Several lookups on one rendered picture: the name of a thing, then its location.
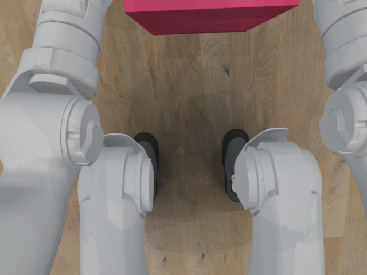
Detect left robot shin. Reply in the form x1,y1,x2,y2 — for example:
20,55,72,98
77,133,149,205

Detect robot left foot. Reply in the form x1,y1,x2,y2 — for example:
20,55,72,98
134,132,159,201

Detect robot right upper arm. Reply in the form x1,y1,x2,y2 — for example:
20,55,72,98
319,81,367,218

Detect left robot forearm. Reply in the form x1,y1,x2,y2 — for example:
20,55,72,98
0,0,113,102

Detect right robot forearm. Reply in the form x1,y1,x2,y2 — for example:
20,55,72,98
312,0,367,90

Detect robot left upper arm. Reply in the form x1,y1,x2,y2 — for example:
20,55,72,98
0,91,104,275

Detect carton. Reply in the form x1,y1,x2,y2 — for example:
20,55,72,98
123,0,300,35

